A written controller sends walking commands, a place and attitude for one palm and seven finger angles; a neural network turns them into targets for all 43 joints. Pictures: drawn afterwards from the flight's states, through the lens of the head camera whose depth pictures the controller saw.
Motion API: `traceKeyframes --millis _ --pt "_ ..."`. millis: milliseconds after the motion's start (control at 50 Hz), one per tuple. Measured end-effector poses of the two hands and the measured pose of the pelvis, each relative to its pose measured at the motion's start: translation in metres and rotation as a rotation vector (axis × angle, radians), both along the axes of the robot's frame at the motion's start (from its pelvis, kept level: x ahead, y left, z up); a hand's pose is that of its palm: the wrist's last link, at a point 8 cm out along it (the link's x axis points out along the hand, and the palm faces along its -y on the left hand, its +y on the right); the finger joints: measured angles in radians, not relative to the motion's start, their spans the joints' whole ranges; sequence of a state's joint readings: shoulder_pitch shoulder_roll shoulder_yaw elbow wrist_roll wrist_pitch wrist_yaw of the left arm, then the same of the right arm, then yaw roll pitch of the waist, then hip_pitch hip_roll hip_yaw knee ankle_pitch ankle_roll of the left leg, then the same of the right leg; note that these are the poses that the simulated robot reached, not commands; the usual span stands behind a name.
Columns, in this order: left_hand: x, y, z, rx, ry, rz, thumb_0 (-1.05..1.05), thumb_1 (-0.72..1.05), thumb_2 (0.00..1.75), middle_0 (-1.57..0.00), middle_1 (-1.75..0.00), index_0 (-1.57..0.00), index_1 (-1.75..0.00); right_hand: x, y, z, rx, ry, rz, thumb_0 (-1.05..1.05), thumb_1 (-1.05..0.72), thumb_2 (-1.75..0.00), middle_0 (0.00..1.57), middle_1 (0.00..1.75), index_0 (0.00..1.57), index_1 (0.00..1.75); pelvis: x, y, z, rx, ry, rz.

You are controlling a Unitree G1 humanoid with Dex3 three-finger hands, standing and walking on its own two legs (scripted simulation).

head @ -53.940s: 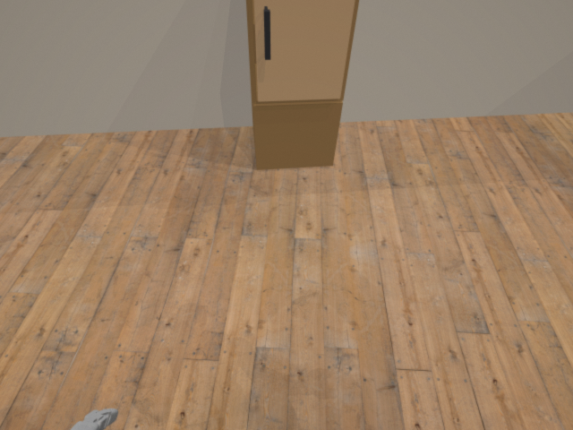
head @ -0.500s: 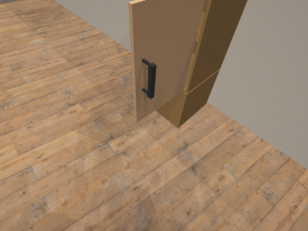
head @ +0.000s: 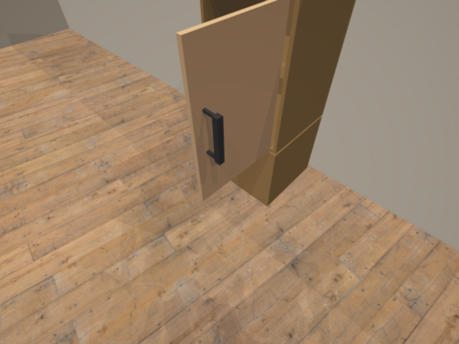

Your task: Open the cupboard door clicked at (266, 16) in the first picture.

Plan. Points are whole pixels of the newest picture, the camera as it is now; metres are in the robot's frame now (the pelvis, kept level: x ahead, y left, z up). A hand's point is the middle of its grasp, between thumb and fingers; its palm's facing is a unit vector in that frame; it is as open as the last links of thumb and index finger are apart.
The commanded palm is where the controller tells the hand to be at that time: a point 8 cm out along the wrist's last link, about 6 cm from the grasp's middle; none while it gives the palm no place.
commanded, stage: let the arm hang, fingers relaxed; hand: left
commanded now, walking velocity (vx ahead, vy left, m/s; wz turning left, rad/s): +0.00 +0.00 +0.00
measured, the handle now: (213, 137) +0.66 +0.08 -0.05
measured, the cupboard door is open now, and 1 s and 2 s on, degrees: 88 88 88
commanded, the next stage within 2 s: look to check the result in 0.14 s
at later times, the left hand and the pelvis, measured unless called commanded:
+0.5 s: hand out of the picture +0.03 +0.19 -0.17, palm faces +0.02 -0.97 -0.25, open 7.4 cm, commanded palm none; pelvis +0.03 -0.01 +0.00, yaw +0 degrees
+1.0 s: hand out of the picture +0.07 +0.18 -0.17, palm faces +0.01 -0.97 -0.25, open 7.4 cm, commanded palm none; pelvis +0.04 -0.02 +0.00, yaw +0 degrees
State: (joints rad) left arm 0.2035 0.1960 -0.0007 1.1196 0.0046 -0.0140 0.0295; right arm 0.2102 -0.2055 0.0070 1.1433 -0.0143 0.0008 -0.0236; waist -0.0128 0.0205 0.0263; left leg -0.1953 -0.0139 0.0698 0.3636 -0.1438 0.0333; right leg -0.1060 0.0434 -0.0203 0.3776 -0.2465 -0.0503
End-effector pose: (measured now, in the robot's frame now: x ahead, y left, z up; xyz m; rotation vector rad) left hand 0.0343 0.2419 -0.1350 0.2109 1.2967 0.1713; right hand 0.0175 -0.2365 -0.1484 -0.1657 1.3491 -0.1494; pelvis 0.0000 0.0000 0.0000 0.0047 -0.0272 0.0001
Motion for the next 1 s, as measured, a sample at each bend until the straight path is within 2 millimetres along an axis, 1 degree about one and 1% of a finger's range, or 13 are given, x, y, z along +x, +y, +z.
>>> traceKeyframes --millis 60,120,320,420,500,600,760,860,1000 --pt "0.006 -0.006 -0.002 -0.014 -0.003 -0.004 0.01 0.91 0.9 -0.2 -0.3 -0.2 -0.3 0.001 -0.002 0.002 -0.007 0.006 -0.002 0.0 -0.9 -0.9 0.2 0.3 0.2 0.3 0.003 -0.001 0.0 0.001 0.002 0.0" --pt "0.007 -0.01 -0.003 -0.024 0.007 -0.003 0.01 0.91 0.9 -0.2 -0.3 -0.2 -0.3 0.002 -0.005 0.003 -0.013 0.016 -0.005 0.0 -0.9 -0.9 0.2 0.3 0.2 0.3 0.006 -0.003 0.001 0.001 0.005 -0.001" --pt "-0.005 -0.012 -0.006 -0.02 0.077 0.02 0.01 0.91 0.9 -0.2 -0.3 -0.2 -0.3 0.007 -0.009 0.004 -0.022 0.047 -0.009 0.0 -0.9 -0.9 0.2 0.3 0.2 0.3 0.018 -0.007 0.001 0.003 0.013 -0.001" --pt "-0.009 -0.01 -0.005 -0.01 0.103 0.031 0.01 0.91 0.9 -0.2 -0.3 -0.2 -0.3 0.014 -0.01 0.003 -0.021 0.05 -0.004 0.0 -0.9 -0.9 0.2 0.3 0.2 0.3 0.022 -0.008 0.001 0.004 0.015 0.0" --pt "-0.009 -0.009 -0.004 -0.005 0.111 0.036 0.01 0.91 0.9 -0.2 -0.3 -0.2 -0.3 0.022 -0.011 0.003 -0.02 0.043 0.001 0.0 -0.9 -0.9 0.2 0.3 0.2 0.3 0.026 -0.009 0.001 0.005 0.016 0.0" --pt "-0.004 -0.01 -0.003 0.0 0.106 0.035 0.01 0.91 0.9 -0.2 -0.3 -0.2 -0.3 0.033 -0.012 0.003 -0.019 0.027 0.005 0.0 -0.9 -0.9 0.2 0.3 0.2 0.3 0.03 -0.01 0.001 0.006 0.018 -0.001" --pt "0.012 -0.012 -0.003 0.0 0.076 0.027 0.01 0.91 0.9 -0.2 -0.3 -0.2 -0.3 0.046 -0.017 0.004 -0.028 0.001 0.006 0.0 -0.9 -0.9 0.2 0.3 0.2 0.3 0.036 -0.012 0.001 0.008 0.018 -0.004" --pt "0.022 -0.013 -0.003 -0.001 0.058 0.021 0.01 0.91 0.9 -0.2 -0.3 -0.2 -0.3 0.05 -0.02 0.005 -0.034 -0.005 0.006 0.0 -0.9 -0.9 0.2 0.3 0.2 0.3 0.039 -0.014 0.001 0.009 0.018 -0.005" --pt "0.031 -0.012 -0.002 0.004 0.04 0.015 0.01 0.91 0.9 -0.2 -0.3 -0.2 -0.3 0.048 -0.024 0.006 -0.04 0.0 0.0 0.0 -0.9 -0.9 0.2 0.3 0.2 0.3 0.041 -0.015 0.001 0.01 0.017 -0.006"
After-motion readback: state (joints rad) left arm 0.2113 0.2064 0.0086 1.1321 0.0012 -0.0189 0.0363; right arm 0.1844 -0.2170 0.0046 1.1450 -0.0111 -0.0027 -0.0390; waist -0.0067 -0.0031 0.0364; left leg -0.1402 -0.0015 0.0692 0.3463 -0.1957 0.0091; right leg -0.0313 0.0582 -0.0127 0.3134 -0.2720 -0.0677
